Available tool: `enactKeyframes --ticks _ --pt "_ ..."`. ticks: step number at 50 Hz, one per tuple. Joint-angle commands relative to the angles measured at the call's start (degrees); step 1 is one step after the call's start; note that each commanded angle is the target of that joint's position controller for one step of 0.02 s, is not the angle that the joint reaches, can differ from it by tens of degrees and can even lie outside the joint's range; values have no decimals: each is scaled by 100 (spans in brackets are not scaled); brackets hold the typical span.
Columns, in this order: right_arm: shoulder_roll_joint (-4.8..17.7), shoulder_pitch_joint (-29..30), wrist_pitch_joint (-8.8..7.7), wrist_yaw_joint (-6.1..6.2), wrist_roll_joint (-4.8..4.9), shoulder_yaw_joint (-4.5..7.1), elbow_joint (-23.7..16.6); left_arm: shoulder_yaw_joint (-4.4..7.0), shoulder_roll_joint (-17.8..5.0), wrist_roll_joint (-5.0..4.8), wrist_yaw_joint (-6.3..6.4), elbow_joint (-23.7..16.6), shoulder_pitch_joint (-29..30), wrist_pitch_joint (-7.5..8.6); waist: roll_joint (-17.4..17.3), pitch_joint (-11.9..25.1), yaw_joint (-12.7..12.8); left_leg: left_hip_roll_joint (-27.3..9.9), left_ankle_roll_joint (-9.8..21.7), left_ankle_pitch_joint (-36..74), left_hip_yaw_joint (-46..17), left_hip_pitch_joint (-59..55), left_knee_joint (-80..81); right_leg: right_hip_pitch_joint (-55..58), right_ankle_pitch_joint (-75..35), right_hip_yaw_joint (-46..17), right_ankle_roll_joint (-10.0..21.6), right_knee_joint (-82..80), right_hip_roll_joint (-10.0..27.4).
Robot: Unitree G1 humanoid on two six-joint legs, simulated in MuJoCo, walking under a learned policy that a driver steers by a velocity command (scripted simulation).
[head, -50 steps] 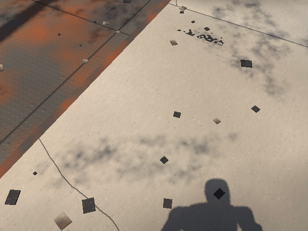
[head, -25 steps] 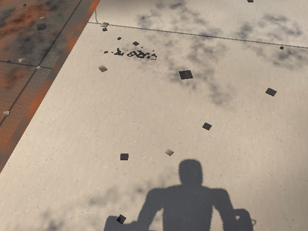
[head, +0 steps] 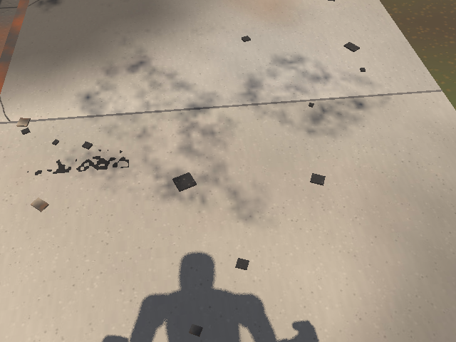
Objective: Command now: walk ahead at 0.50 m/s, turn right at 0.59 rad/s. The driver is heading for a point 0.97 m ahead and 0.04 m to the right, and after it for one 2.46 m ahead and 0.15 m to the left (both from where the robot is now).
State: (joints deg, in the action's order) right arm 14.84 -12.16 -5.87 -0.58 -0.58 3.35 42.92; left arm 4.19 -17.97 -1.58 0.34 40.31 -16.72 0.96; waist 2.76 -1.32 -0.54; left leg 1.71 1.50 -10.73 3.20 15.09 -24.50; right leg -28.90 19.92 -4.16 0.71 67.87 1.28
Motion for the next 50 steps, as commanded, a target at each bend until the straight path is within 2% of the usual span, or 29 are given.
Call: enactKeyframes --ticks 1,4,8,12,15,16,17,18,19,20,21,22,23,24,27,30,33,36,38,41,42,43,44,45,46,47,48,49,50 --pt "684 -45 -102 33 32 175 -179 99 -281 -10 -35 -572 179 20 -846 69 -59 -1622 893 459 -1396 -902 1448 -1158 -352 -214 -79 -235 525" --pt "895 -100 -86 50 21 242 -51 55 -197 24 -65 -711 468 12 -672 21 -95 -1693 980 1099 -857 -1074 1571 -1411 -942 -163 -174 -924 581" --pt "1045 -170 -2 81 53 259 79 -17 -81 26 -204 -835 1066 90 -604 -128 -312 -1512 783 1521 -1 -1183 1566 -1085 -2034 207 -105 -2233 481" --pt "1242 -471 116 87 154 309 265 -31 -84 7 -336 -1078 1609 99 -606 -314 -439 -1699 646 1953 363 -1698 1390 -941 -1874 540 108 -2980 338" --pt "1498 -429 224 130 243 387 275 118 -374 53 -367 -1115 1275 52 -852 26 -63 -1747 477 4462 681 -2052 376 -110 -1019 954 460 -3162 -134" --pt "1551 -375 271 151 266 402 259 237 -574 52 -349 -978 659 27 -851 368 320 -1670 392 5115 808 -1951 -512 697 -948 1074 637 -3325 -374" --pt "1433 -337 280 176 261 349 231 424 -884 34 -273 -708 -339 -10 -683 862 848 -1469 200 4767 940 -1254 -1799 2205 -1324 976 873 -3660 -540" --pt "885 -587 242 159 -18 161 108 547 -1368 -14 -141 -552 -976 -73 453 1354 850 -1080 -49 1109 919 447 -3699 3950 -1632 -708 1261 -3603 565" --pt "511 -859 65 71 -19 -23 -214 510 -1672 -14 -170 -780 -615 29 1419 2237 324 54 -269 -2398 -108 2460 -5456 5296 -163 -4129 2439 -4642 1815" --pt "1118 -235 -102 -15 203 112 -203 350 -1069 32 -219 -783 -677 110 456 2136 768 -292 -166 -2011 -879 3026 -5657 5111 187 -3935 2127 -5095 1791" --pt "1133 81 -175 -52 345 106 -310 271 -860 74 -222 -688 -519 179 311 1318 685 -511 -52 -1519 -752 3182 -5357 4372 -153 -3079 1889 -5123 1618" --pt "1024 121 -187 -9 256 75 -258 215 -728 80 -224 -680 -151 222 -233 812 401 -779 -60 -1079 -723 2902 -4850 3461 -843 -2413 1690 -5137 1377" --pt "1045 86 -148 22 125 103 -185 149 -530 116 -206 -704 178 246 -186 594 203 -956 -109 -831 -727 2530 -4407 2830 -1524 -1903 1580 -5196 1174" --pt "1041 -74 -78 11 106 113 -126 108 -470 181 -185 -745 340 264 -17 515 36 -1042 -152 -663 -742 2164 -4270 2385 -1923 -1653 1551 -5332 1057" --pt "824 -154 86 26 38 75 -51 114 -544 159 -135 -587 300 354 -58 379 -65 -1029 -377 -289 -601 1984 -3704 1863 -2651 -1089 1608 -5639 938" --pt "654 401 108 26 12 10 -201 123 -621 146 -52 -397 107 360 -52 123 107 -993 -504 739 -559 2247 -2639 1857 -2731 -615 1444 -5772 748" --pt "521 948 56 -39 61 -50 -302 124 -676 117 -21 -217 -118 342 6 -18 351 -779 -469 1747 -447 1984 -1469 1878 -2260 -322 1216 -5802 606" --pt "534 1272 28 -134 157 -73 -376 138 -737 112 -33 3 -353 343 76 -196 521 -687 -315 1998 -404 2036 -944 2308 -1924 -279 1176 -5823 864" --pt "578 1427 18 -210 174 -72 -469 155 -748 116 -31 153 -473 314 56 -289 557 -645 -124 1667 -432 2310 -736 2849 -2131 -249 1122 -5673 1094" --pt "677 1269 18 -308 171 -39 -526 204 -839 110 19 272 -420 239 127 -168 379 -456 190 835 -370 2160 -599 3445 -3313 -60 920 -5205 1293" --pt "787 971 30 -307 157 16 -468 218 -894 128 43 257 -325 213 215 67 208 -264 301 602 -217 1688 -615 3512 -4339 70 819 -4820 1239" --pt "953 349 43 -283 132 123 -307 211 -903 144 73 224 -199 167 192 484 -142 -10 447 642 -4 805 -525 3433 -5311 318 673 -3992 1053" --pt "1234 -442 65 -237 124 260 -122 156 -804 188 129 148 -210 141 -3 1027 -488 -80 638 919 -270 -531 -581 2807 -5179 593 453 -2774 795" --pt "1845 -1064 89 -195 88 413 -114 8 -392 286 111 -58 -848 240 -1098 1864 -338 -1442 1540 716 -2622 -2808 -661 637 -2967 785 15 -568 130" --pt "1569 -1274 104 -217 219 355 -34 -92 -190 277 39 4 -831 380 -1769 2343 -409 -2075 2135 -378 -4933 -3753 465 -815 1066 147 -200 688 -691" --pt "1261 -1099 115 -197 222 251 -86 -4 -642 65 -52 -137 -344 525 -1254 1795 -567 -1969 1823 -1199 -4597 -3485 713 -1463 940 -375 -66 1050 -298" --pt "1139 -767 132 -163 172 222 -189 -16 -677 -34 -85 -303 184 610 -821 1128 -533 -1766 1613 -1114 -3881 -2701 786 -1573 502 -269 23 830 -46" --pt "1056 -471 145 -149 121 187 -251 -21 -644 65 -70 -379 461 656 -391 564 -360 -1566 1521 -565 -3349 -1812 907 -1476 202 -176 47 311 148" --pt "912 -272 134 -122 74 139 -317 23 -677 191 -33 -384 469 639 -380 404 -162 -1386 1448 31 -2981 -1241 1003 -1099 -54 -188 23 -181 326"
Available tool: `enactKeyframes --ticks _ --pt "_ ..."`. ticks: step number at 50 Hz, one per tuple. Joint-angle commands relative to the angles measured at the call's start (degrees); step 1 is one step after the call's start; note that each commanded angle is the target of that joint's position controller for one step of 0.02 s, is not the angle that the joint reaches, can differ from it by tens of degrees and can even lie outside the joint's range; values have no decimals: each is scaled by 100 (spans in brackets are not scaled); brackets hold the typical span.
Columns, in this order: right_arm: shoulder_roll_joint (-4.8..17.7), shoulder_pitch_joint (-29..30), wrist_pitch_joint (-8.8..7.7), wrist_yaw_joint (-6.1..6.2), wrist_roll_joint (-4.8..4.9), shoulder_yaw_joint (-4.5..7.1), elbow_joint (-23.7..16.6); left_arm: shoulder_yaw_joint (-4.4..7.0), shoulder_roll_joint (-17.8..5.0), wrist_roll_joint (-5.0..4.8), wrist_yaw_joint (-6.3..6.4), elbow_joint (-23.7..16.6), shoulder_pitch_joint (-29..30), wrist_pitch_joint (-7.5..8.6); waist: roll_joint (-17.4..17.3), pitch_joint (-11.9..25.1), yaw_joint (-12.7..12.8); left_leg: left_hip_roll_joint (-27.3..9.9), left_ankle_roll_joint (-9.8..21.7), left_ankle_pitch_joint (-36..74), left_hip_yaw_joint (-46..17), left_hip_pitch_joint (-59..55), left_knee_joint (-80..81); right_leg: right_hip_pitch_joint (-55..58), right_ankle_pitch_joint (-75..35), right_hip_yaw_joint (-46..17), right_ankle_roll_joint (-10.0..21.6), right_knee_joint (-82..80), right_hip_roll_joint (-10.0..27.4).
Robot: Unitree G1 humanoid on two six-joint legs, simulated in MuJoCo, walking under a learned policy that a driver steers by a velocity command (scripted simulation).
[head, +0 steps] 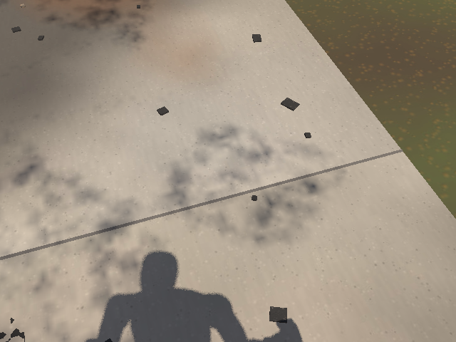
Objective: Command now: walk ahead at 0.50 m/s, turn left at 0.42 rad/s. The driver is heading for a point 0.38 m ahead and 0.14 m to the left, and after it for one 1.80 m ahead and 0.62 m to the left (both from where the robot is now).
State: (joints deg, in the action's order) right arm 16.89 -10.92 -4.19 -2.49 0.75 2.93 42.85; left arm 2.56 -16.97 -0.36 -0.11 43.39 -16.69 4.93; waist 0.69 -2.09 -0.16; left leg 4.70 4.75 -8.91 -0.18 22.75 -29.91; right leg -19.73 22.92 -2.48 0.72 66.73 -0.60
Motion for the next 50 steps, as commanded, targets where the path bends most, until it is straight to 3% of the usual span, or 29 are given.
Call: enactKeyframes --ticks 1,4,9,12,14,16,17,18,19,20,21,22,23,25,26,28,33,37,39,40,41,42,43,44,45,46,47,48,50 --pt "671 -281 -21 88 -85 161 -383 195 -732 119 19 -699 381 201 -318 413 -51 -1531 1129 269 -2476 -1659 1648 -1732 -455 -340 -36 -289 545" --pt "788 -298 -20 170 -36 209 -414 155 -541 147 55 -710 287 75 -432 344 78 -1356 1207 1061 -1976 -1087 1792 -1541 -696 -165 -295 -1015 529" --pt "958 -668 63 311 57 284 -280 41 -263 109 37 -939 1336 101 -494 199 -294 -915 806 809 -1482 -623 1692 -998 -2537 -68 -510 -3026 190" --pt "950 -983 144 346 98 295 -178 67 -352 19 -33 -1043 1768 168 -542 207 -445 -1021 724 498 -1831 -899 1421 -772 -2736 -156 -486 -3593 19" --pt "913 -1049 192 366 96 296 -170 124 -485 -4 -73 -1058 1800 217 -607 239 -392 -1146 645 364 -2202 -1301 1096 -680 -2428 -283 -390 -3895 -9" --pt "907 -946 227 373 71 314 -212 199 -616 -24 -82 -990 1510 269 -774 287 -174 -1213 536 521 -2468 -1468 721 -264 -2001 -264 -197 -4075 2" --pt "793 -866 232 362 56 279 -256 270 -722 -6 -54 -869 1057 292 -766 486 85 -1031 400 729 -2389 -1368 322 428 -2032 -181 -26 -4321 41" --pt "532 -780 216 339 5 186 -359 353 -960 127 -4 -816 426 316 -543 1061 417 -694 168 763 -2058 -970 -853 1624 -2168 -628 306 -4189 644" --pt "181 -1312 184 361 7 81 -507 468 -1454 276 48 -775 -181 267 650 1946 360 85 -278 -875 -1242 584 -2763 3634 -2778 -2367 1061 -4053 1977" --pt "382 -1675 156 363 44 66 -600 465 -1320 150 -3 -629 -385 169 1865 2255 225 75 -481 -2871 -974 1719 -3958 4048 -2752 -4004 1618 -4354 2736" --pt "896 -1437 205 375 68 208 -495 329 -805 94 8 -767 -66 123 1031 1595 294 -264 -600 -2558 -1124 1957 -4488 3418 -2906 -3371 1446 -4379 2522" --pt "1021 -955 281 385 40 271 -572 249 -568 110 27 -830 209 61 527 1098 317 -419 -701 -2212 -890 1912 -4579 2737 -3611 -2334 1234 -4333 2245" --pt "978 -737 349 395 -3 297 -648 204 -462 118 21 -804 462 14 286 766 202 -560 -777 -2010 -753 1784 -4399 2109 -4275 -1663 1125 -4385 1951" --pt "706 -780 497 379 31 292 -697 184 -434 129 17 -703 743 -24 556 437 -46 -770 -828 -1729 -524 1342 -3903 1220 -4394 -850 1002 -4695 1564" --pt "532 -781 549 373 55 250 -731 213 -501 143 22 -646 808 -26 703 391 -77 -759 -874 -1578 -380 1232 -3676 1020 -4423 -623 1072 -4874 1500" --pt "403 -594 601 363 37 211 -869 286 -696 143 63 -547 884 -52 716 440 -80 -823 -928 -1233 -301 1237 -3166 1023 -4595 -364 1220 -5061 1621" --pt "391 -140 584 203 -2 194 -1035 340 -861 30 146 -381 1075 -199 533 662 25 -866 -774 47 -78 591 -1734 1139 -4214 447 1097 -5100 1592" --pt "531 266 633 77 -5 270 -1289 410 -1053 -103 89 -219 937 -273 544 523 132 -768 -528 -205 118 373 -922 1451 -3856 587 936 -4718 1740" --pt "581 170 654 45 -4 327 -1334 431 -1093 -193 77 -184 973 -303 528 525 11 -628 -330 -144 267 35 -259 1559 -3895 687 750 -4213 1732" --pt "684 -89 645 72 -19 394 -1274 418 -1019 -214 77 -145 928 -309 399 635 -125 -446 -173 284 341 -545 263 1408 -3949 896 548 -3623 1524" --pt "1103 -529 631 169 -38 544 -1211 380 -868 -115 57 -71 593 -289 -223 938 -249 -678 120 2052 -201 -1624 590 801 -3312 1162 151 -2561 1111" --pt "1805 -698 628 304 -111 668 -1322 220 -469 234 18 -307 439 -263 -1892 1259 -51 -2235 1075 4853 -2323 -3077 280 -1137 722 1340 -392 -633 319" --pt "1549 -707 546 259 -188 559 -1420 197 -583 218 -4 -350 610 -267 -1571 2065 -309 -2799 1937 4090 -3314 -3173 558 -1676 1833 157 -478 445 -49" --pt "1287 -547 471 207 -144 484 -1406 273 -844 34 -9 -357 937 -311 -903 1746 -392 -2477 1710 3672 -2756 -2853 662 -1809 1500 -146 -434 689 144" --pt "1126 -293 429 222 -59 444 -1349 267 -796 -9 29 -369 1006 -347 -666 1364 -225 -2131 1340 3072 -2303 -2484 668 -1887 1068 -170 -378 456 259" --pt "1019 -83 445 246 5 410 -1361 271 -773 47 91 -318 1032 -386 -432 1131 -135 -1912 1095 2559 -2107 -2132 752 -1846 750 -185 -390 86 339" --pt "1008 144 485 287 16 393 -1394 288 -812 77 127 -330 1029 -427 -526 997 4 -1749 987 2272 -1958 -1683 849 -1552 498 -182 -420 -273 351" --pt "1036 266 523 312 -44 394 -1434 273 -757 70 124 -314 985 -453 -658 948 90 -1609 955 2214 -1878 -1364 923 -1260 325 -95 -461 -497 235" --pt "1000 334 547 358 -111 388 -1432 229 -625 33 122 -198 768 -482 -747 1095 135 -1566 964 2235 -1730 -1237 914 -894 184 -21 -544 -1048 156"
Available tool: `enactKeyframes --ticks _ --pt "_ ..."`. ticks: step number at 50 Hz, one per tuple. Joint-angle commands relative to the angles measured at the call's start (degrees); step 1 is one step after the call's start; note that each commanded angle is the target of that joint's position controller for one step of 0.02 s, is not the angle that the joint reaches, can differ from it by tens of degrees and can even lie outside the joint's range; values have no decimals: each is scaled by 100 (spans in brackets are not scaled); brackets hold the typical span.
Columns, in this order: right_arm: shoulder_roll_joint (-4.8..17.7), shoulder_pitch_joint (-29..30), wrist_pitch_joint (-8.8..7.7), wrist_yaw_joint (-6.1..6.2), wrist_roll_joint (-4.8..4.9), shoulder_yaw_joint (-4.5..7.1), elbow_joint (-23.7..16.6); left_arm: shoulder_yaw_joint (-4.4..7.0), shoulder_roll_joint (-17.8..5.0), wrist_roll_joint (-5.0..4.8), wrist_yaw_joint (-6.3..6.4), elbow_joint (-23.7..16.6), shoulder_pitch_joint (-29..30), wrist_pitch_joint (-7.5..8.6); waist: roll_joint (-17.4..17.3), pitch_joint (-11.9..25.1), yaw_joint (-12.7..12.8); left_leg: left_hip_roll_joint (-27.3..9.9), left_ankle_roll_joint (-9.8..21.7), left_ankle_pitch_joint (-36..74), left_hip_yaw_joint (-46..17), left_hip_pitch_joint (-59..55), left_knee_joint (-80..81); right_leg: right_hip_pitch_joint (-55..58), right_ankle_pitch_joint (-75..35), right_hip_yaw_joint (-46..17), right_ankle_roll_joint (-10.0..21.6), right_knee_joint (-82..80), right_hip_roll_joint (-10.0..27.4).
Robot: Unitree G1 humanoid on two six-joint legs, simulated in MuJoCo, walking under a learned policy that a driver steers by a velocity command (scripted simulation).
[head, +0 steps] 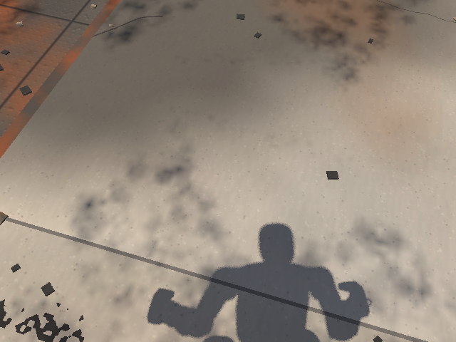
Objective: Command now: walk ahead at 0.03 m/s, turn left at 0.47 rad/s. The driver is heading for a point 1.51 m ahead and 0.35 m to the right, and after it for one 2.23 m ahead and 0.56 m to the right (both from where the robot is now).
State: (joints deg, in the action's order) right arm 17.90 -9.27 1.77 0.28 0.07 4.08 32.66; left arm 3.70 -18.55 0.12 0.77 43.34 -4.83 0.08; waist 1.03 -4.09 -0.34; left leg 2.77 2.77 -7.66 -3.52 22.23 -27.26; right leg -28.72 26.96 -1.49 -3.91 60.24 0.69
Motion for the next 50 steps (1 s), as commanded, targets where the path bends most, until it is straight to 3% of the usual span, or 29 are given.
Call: enactKeyframes --ticks 1,6,9,10,11,12,13,14,16,17,19,22,26,50 --pt "894 165 -47 99 -35 274 -387 86 -404 -16 33 -168 -431 -9 -781 1341 128 -1333 1137 1986 -1335 -1105 624 200 -321 -115 -97 -698 27" --pt "829 133 1 79 -58 217 -228 51 -372 -32 -35 -240 -277 -51 -1015 1199 -68 -1317 1038 557 -1565 -698 659 844 -664 -56 -4 -1668 18" --pt "619 265 15 44 -20 102 -138 34 -240 17 -117 -189 -505 10 -942 991 143 -1112 714 -264 -1587 -340 459 1632 -1465 128 246 -3080 -47" --pt "435 35 -10 38 -42 36 -27 28 -284 111 -129 -205 -538 34 -733 929 130 -884 411 -651 -1461 -135 313 1984 -1856 -80 390 -3562 162" --pt "240 -238 -43 37 -134 -22 16 86 -691 221 -104 -281 -602 49 174 918 -75 -343 18 -1432 -975 169 -509 2202 -2409 -1050 718 -3937 1103" --pt "271 -228 -68 52 -92 10 -90 79 -773 275 -105 -202 -316 51 1210 668 -319 40 -237 -1830 -305 16 -702 1294 -1958 -1810 1416 -4324 1707" --pt "542 -89 -75 91 -129 71 3 -9 -476 278 -100 -401 155 96 1042 486 -234 -170 -371 -1678 -308 -432 -972 853 -1441 -1788 1515 -4511 1616" --pt "540 23 -69 98 -119 101 38 -38 -377 223 -81 -392 270 130 953 452 -243 -188 -382 -1255 -243 -608 -822 863 -1154 -1497 1304 -4416 1323" --pt "325 76 -14 108 -185 51 131 -44 -421 89 -65 -286 118 183 900 428 -151 -276 -422 -536 -240 -892 -268 1037 -1018 -1075 948 -4226 959" --pt "240 76 -7 91 -178 20 160 -73 -376 86 -60 -220 -37 197 827 443 -140 -340 -407 -230 -285 -1071 -77 1072 -1135 -935 830 -4124 841" --pt "325 -20 0 73 -135 31 264 -105 -320 115 -70 -142 -370 201 528 495 -17 -359 -291 -153 -362 -1192 -42 1049 -828 -696 658 -4091 603" --pt "309 -15 -51 61 -127 32 413 -133 -280 96 -62 -150 -347 171 59 346 56 -389 -236 -195 -427 -927 92 1210 -732 -450 605 -3892 428" --pt "250 -108 -124 92 -110 27 582 -152 -234 71 -44 -73 -437 155 -218 500 96 -436 -266 232 -489 -985 119 1435 -1252 -274 602 -3664 318" --pt "182 -238 -95 260 -47 14 1761 -206 -187 18 -4 913 -686 155 -115 343 70 -398 -314 599 -368 -1356 228 1550 -1686 -126 548 -3863 170"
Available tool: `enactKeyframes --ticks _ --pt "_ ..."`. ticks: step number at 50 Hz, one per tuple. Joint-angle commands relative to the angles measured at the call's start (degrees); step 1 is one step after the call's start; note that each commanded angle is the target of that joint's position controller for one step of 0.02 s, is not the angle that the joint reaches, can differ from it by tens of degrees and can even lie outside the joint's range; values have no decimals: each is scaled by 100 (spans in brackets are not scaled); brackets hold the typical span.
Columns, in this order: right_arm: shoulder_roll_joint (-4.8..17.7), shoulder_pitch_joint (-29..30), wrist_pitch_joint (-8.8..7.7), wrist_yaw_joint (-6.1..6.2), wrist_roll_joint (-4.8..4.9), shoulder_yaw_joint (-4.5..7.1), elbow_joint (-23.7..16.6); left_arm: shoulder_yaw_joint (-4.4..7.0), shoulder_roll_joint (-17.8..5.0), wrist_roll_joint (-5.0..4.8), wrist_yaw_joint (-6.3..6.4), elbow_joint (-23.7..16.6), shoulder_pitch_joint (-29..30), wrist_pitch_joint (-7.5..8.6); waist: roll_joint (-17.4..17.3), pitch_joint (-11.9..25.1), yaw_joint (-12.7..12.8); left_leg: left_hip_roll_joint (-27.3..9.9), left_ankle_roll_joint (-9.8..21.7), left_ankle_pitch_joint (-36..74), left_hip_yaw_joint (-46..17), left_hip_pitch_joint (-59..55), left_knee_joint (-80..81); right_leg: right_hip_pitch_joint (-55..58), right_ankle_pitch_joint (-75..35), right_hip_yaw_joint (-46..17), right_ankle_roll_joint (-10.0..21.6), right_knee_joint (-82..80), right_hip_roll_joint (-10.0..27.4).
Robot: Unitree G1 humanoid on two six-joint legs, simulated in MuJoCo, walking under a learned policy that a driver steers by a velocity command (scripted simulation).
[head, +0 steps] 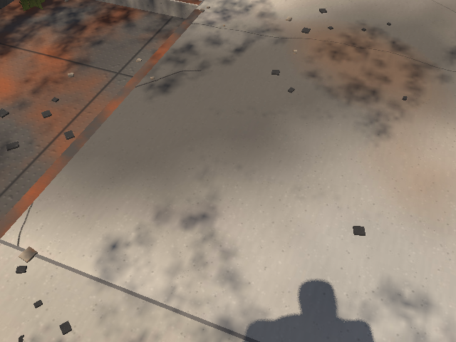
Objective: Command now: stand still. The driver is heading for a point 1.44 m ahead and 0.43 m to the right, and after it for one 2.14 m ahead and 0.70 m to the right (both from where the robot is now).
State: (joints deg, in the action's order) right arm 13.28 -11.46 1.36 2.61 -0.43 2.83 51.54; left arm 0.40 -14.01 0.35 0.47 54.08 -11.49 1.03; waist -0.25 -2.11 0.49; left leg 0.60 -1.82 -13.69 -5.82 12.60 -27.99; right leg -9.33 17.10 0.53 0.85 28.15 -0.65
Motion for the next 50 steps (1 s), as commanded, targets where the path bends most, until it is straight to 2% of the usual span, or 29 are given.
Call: enactKeyframes --ticks 1,20,43,44,45,46,47,48,49,50 --pt "642 -16 -54 31 5 136 -64 122 -641 -6 30 -122 -37 59 14 135 -11 -178 139 1191 -127 -393 314 -380 -704 -329 76 -668 303" --pt "592 -76 -75 60 30 29 864 68 -563 -18 79 360 -409 23 42 6 -6 -146 81 993 20 -270 472 -265 -784 -333 130 -810 260" --pt "465 -314 -83 77 48 -88 1252 37 -380 -30 94 564 -855 5 34 -79 -15 -144 64 910 101 -150 503 -240 -897 -315 148 -821 216" --pt "384 -409 -77 80 46 -109 1300 30 -343 -26 104 616 -951 -1 82 51 -14 -61 65 482 207 -197 459 -189 -269 -314 165 -913 192" --pt "352 -400 -73 88 64 -115 1302 67 -437 -56 127 629 -989 -20 193 -29 19 97 80 -161 389 -44 240 -240 743 -422 249 -1052 210" --pt "365 -336 -91 89 84 -107 1256 142 -666 -104 156 600 -1005 -35 452 -170 70 284 106 -909 626 287 -189 -310 1815 -758 447 -1259 400" --pt "380 -178 -147 73 85 -107 1148 207 -857 -143 177 589 -1151 -32 745 -357 165 304 144 -1235 741 809 -715 -300 2741 -1416 736 -1617 875" --pt "362 18 -242 33 89 -123 1004 288 -1053 -162 190 574 -1251 -3 1013 -568 246 98 203 -1185 723 1168 -1349 -397 3178 -2195 1081 -1983 1493" --pt "359 169 -346 -21 120 -122 897 331 -1099 -139 202 545 -1255 49 1039 -801 258 -155 277 -1162 588 1522 -1870 -477 3076 -2701 1344 -2224 1909" --pt "388 251 -430 -79 155 -99 834 332 -1011 -93 195 508 -1236 113 958 -927 249 -342 341 -1413 451 1974 -2318 -278 2700 -2884 1461 -2283 2091"
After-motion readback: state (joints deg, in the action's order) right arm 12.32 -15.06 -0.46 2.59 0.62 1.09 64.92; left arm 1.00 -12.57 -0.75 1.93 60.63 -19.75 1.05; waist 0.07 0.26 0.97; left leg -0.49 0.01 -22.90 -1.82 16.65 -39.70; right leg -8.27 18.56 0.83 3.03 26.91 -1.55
